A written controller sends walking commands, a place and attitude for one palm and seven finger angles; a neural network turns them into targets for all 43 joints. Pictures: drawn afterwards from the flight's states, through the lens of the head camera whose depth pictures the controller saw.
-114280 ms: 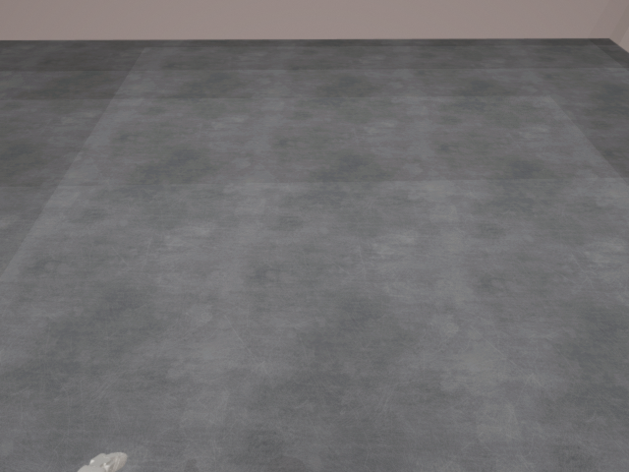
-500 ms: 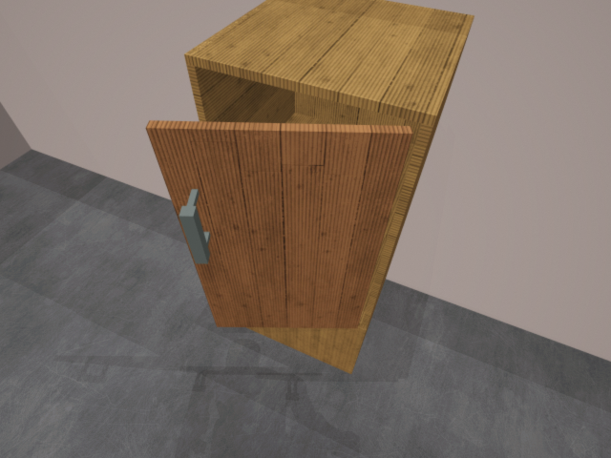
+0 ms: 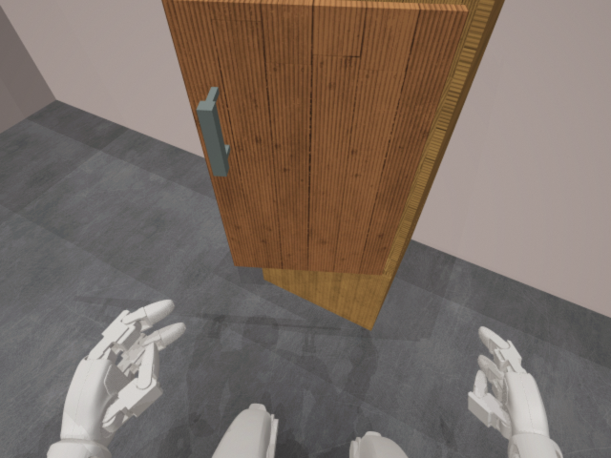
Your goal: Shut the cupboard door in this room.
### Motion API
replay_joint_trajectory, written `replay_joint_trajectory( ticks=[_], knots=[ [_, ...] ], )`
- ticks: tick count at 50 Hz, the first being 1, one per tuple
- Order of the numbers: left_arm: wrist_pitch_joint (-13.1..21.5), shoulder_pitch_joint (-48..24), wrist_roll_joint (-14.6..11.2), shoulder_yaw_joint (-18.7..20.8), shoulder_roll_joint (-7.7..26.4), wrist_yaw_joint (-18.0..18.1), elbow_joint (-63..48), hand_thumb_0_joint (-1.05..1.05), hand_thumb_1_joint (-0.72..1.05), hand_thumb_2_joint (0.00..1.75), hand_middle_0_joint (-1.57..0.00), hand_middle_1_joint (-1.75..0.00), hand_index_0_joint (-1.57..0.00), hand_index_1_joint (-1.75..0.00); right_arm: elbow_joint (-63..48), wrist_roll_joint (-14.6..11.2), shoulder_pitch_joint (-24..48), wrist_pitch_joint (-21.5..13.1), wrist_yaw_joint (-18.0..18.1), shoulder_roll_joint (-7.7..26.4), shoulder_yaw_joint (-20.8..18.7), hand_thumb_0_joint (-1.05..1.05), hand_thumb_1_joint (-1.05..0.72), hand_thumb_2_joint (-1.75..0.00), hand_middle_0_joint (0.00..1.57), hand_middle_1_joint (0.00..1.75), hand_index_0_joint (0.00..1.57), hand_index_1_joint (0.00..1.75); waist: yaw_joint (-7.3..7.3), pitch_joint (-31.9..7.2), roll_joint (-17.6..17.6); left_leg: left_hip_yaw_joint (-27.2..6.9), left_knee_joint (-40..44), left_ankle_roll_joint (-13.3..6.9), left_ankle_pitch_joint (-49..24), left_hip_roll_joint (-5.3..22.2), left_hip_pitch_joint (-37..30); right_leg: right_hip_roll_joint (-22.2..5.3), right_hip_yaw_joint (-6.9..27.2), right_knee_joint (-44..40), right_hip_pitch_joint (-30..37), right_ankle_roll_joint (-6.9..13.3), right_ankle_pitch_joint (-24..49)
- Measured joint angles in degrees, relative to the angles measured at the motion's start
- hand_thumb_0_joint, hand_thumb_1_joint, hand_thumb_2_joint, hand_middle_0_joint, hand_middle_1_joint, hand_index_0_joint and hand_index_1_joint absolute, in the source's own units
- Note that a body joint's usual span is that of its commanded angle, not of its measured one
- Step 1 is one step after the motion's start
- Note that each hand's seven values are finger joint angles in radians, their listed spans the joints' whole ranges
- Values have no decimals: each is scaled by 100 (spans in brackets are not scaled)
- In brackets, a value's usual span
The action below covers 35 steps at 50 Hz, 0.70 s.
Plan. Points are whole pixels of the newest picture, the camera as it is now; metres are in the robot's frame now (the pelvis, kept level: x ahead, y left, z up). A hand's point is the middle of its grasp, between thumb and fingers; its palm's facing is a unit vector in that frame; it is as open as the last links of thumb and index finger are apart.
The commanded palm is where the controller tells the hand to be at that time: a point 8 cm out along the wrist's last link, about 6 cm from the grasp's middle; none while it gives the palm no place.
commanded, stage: raise the hand and make a fist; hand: left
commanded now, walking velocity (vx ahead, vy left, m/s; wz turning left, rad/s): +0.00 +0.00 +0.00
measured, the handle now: (217, 132) +0.53 +0.19 +0.12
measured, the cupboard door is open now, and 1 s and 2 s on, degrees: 24 24 24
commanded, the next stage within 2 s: bring the fist close to the handle in 1.48 s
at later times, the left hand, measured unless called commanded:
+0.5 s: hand (133, 342) +0.22 +0.21 +0.09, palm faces +0.04 -1.00 -0.04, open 3.7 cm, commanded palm +0.19 +0.26 +0.09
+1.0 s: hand (134, 314) +0.24 +0.20 +0.12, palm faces +0.04 -1.00 -0.05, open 3.1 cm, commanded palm +0.21 +0.26 +0.12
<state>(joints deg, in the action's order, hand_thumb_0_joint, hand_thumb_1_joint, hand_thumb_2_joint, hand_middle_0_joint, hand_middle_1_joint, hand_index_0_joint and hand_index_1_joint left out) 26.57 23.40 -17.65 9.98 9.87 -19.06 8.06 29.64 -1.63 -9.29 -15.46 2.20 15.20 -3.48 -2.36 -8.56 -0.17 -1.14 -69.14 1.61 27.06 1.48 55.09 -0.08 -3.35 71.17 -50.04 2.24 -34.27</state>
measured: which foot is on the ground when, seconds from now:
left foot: down 0.00-1.00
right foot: down 0.00-1.00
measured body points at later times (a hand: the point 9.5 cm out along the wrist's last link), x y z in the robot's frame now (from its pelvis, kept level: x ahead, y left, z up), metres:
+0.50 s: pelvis +0.00 +0.03 +0.02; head +0.05 +0.04 +0.47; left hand +0.21 +0.26 +0.09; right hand +0.16 -0.20 -0.06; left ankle +0.07 +0.14 -0.63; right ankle +0.01 -0.10 -0.63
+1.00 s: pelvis +0.02 +0.01 +0.04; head +0.05 +0.01 +0.49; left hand +0.23 +0.26 +0.13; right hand +0.20 -0.20 -0.03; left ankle +0.07 +0.14 -0.63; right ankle +0.01 -0.10 -0.63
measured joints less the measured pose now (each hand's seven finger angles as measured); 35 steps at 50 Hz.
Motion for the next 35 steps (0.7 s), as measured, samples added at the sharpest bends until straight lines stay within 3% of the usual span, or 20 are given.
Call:
replay_joint_trajectory(
  ticks=[3,7,13,15,19,24,35],
  knots=[
    [-4,179,144,-137,80,395,-648,2,90,90,-49,-61,-49,-61,-52,35,-79,-52,101,-72,143,2,-90,-90,20,29,20,30,-57,58,84,-144,-186,-31,28,22,159,39,-137,35,-49,2,22],
    [-57,-24,206,-297,212,519,-1160,2,90,90,-56,-69,-56,-69,53,46,-183,-38,148,-243,391,2,-90,-90,20,29,20,30,-13,98,179,-258,-228,-55,-19,30,268,65,-244,-60,-64,-31,119],
    [-943,-221,280,-390,299,691,-1290,2,90,90,-67,-81,-67,-81,114,19,-486,197,139,-483,589,2,-90,-90,21,30,20,30,197,115,268,-178,108,-137,-157,34,54,68,-167,-462,147,-121,331],
    [-1075,-114,296,-372,294,860,-1338,2,90,90,-71,-85,-71,-85,109,36,-604,242,125,-502,598,2,-90,-90,21,30,20,30,263,112,279,-123,254,-169,-193,33,-75,63,-115,-614,259,-152,390],
    [-905,110,319,-305,290,1113,-1448,2,90,90,-78,-93,-78,-93,105,91,-779,245,90,-418,566,2,-90,-90,21,30,20,30,320,80,266,-48,406,-216,-211,17,-216,43,-44,-772,383,-200,434],
    [-641,245,322,-340,277,1122,-1578,2,90,90,-87,-103,-87,-103,98,101,-777,248,58,-212,470,2,-90,-90,21,30,20,30,306,87,267,-34,399,-255,-159,-16,-279,11,-33,-794,467,-238,392],
    [-799,281,327,-368,335,1077,-1758,2,90,90,-107,-125,-107,-125,-162,70,-515,378,74,-171,440,2,-90,-90,20,29,20,30,225,101,240,-67,622,-234,-154,-26,-637,13,-67,-1056,849,-222,402]
  ],
)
